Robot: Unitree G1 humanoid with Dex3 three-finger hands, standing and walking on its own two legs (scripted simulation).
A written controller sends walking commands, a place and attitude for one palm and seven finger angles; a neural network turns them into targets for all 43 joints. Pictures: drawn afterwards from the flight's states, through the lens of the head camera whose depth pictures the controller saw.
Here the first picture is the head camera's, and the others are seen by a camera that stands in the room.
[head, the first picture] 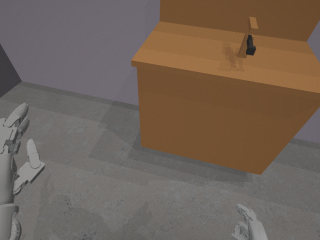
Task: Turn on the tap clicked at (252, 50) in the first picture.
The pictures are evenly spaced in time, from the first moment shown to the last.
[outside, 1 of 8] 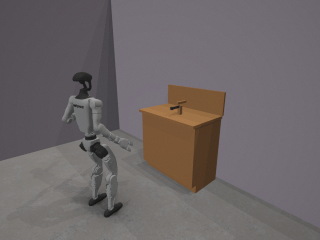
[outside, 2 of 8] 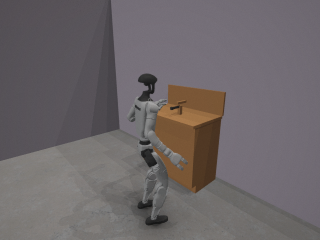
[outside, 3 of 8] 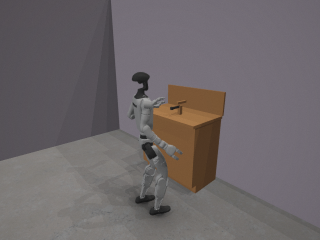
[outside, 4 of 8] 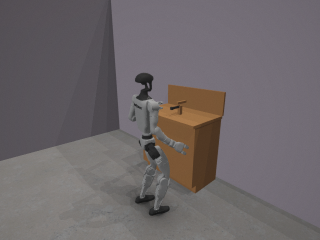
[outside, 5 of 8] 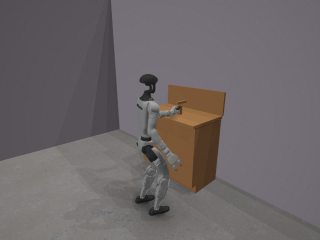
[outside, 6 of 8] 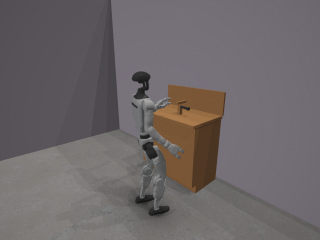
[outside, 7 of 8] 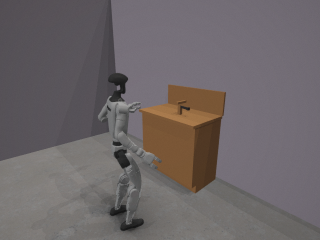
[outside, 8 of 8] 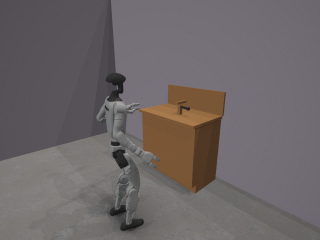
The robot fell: no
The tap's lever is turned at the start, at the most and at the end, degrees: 0 84 84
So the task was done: yes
